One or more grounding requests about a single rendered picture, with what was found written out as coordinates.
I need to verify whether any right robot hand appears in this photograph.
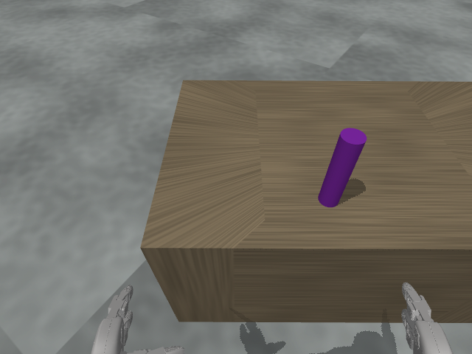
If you can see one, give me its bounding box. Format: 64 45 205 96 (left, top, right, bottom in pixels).
401 282 453 354

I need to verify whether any can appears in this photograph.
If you can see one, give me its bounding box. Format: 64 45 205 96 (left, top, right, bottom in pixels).
318 128 367 207

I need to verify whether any left robot hand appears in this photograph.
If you can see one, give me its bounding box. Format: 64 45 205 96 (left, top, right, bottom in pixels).
91 285 184 354

